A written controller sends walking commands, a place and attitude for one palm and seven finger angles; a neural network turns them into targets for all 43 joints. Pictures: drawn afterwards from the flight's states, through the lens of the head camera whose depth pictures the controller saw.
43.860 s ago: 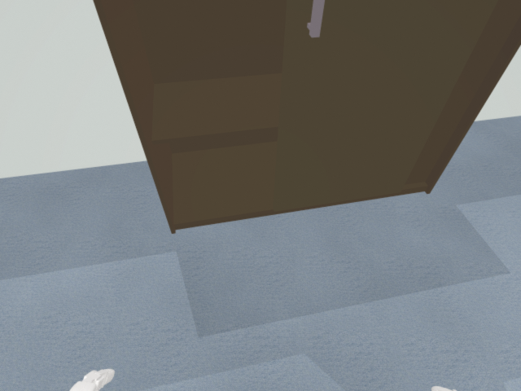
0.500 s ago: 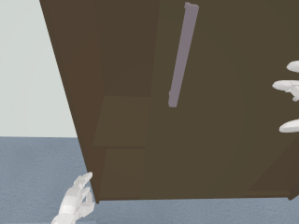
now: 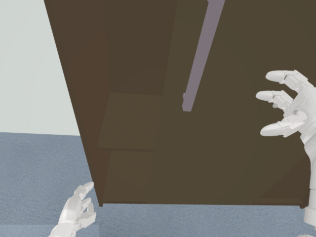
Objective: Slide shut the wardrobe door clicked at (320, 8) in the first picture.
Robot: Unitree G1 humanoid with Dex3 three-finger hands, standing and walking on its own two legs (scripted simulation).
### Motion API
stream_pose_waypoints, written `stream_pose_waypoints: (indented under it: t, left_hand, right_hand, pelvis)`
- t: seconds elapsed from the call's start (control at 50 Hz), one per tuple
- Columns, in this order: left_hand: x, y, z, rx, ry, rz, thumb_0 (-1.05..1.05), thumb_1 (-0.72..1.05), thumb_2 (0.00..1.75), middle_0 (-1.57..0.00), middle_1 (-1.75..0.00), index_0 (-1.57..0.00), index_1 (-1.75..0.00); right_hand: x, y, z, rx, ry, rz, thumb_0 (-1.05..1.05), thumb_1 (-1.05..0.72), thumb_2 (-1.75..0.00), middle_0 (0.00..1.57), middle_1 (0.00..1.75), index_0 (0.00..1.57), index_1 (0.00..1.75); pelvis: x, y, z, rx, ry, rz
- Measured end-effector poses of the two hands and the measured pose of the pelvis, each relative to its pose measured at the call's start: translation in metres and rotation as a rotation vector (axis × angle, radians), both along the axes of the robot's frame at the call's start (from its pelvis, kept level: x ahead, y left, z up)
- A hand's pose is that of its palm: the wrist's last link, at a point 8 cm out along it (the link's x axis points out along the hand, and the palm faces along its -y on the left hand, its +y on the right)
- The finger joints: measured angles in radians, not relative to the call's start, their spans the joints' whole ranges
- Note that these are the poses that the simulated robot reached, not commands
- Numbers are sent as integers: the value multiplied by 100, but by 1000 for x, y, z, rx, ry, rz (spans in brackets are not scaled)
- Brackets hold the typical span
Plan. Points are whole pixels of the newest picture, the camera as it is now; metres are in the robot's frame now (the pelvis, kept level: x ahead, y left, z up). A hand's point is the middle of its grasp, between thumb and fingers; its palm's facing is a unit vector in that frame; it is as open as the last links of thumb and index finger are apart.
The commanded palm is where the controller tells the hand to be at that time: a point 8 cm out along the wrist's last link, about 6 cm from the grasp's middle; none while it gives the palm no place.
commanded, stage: move the hooked fingers beside the handle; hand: right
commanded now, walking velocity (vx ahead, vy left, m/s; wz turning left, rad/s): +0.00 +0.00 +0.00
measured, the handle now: (197, 60) +0.46 -0.07 +0.26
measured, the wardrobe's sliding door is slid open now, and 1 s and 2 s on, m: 0.26 0.26 0.26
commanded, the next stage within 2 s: none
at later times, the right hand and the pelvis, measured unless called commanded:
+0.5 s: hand (245, 85) +0.36 -0.16 +0.27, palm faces +0.00 +1.00 -0.03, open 14.0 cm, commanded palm +0.34 -0.21 +0.25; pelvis +0.00 +0.01 +0.00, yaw +1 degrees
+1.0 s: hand (225, 77) +0.40 -0.13 +0.26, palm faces +0.00 +1.00 +0.00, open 14.0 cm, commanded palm +0.37 -0.18 +0.25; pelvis +0.00 +0.00 +0.00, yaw +2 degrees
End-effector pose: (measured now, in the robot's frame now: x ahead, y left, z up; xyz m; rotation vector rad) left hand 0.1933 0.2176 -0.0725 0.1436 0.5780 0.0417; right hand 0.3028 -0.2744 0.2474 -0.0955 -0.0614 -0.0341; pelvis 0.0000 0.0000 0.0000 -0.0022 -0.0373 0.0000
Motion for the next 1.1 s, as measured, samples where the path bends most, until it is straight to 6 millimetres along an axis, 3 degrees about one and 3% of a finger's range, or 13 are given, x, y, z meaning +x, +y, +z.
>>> stream_pose_waypoints:
  t: [0.1,0.18,0.26,0.34,0.42,0.5,0.6,0.76,0.94,1.1]
  left_hand:
    - [5,-1,4,21,-16,-5,2,90,90,-20,-30,-20,-30]
    - [9,-4,8,10,-31,-2,2,90,90,-20,-30,-20,-30]
    - [9,-4,7,-11,-24,4,2,90,90,-20,-30,-20,-30]
    - [4,-2,3,-14,-3,9,2,90,90,-20,-30,-20,-30]
    - [-2,0,1,-2,15,14,2,90,90,-20,-30,-20,-30]
    - [-8,4,0,5,34,28,2,90,90,-20,-30,-20,-30]
    - [-17,10,-4,7,63,50,2,90,90,-20,-30,-20,-30]
    - [-28,12,-8,12,83,74,2,90,90,-20,-30,-20,-30]
    - [-42,14,-11,1,120,102,2,90,90,-20,-30,-20,-30]
    - [-48,17,-9,11,122,114,2,90,90,-20,-30,-20,-30]
  right_hand:
    - [-3,32,10,30,-130,97,-2,50,-30,30,120,30,120]
    - [10,35,21,41,-127,56,-2,51,-30,31,120,31,120]
    - [26,35,13,29,-22,6,-1,51,-30,31,120,31,120]
    - [30,48,4,40,1,39,-2,50,-30,30,120,30,120]
    - [30,60,9,62,-67,72,-2,50,-30,30,120,30,120]
    - [37,61,17,65,-83,46,-2,51,-30,31,120,30,120]
    - [51,65,9,48,-3,23,-2,51,-30,30,120,30,120]
    - [60,97,10,88,-43,94,-2,51,-30,30,120,30,120]
    - [79,95,8,81,13,26,-2,50,-30,30,120,30,120]
    - [66,87,13,87,-65,42,-2,50,-30,30,120,30,120]
  pelvis:
    - [3,1,0,0,-17,1]
    - [2,3,0,-1,-21,2]
    - [-1,4,0,-2,-12,2]
    - [-1,4,1,-4,-6,6]
    - [1,5,1,-4,-14,11]
    - [1,7,1,-3,-17,13]
    - [-2,6,2,-1,-11,11]
    - [-2,5,3,-4,-11,24]
    - [-3,5,4,-3,-2,36]
    - [-2,3,5,0,-11,42]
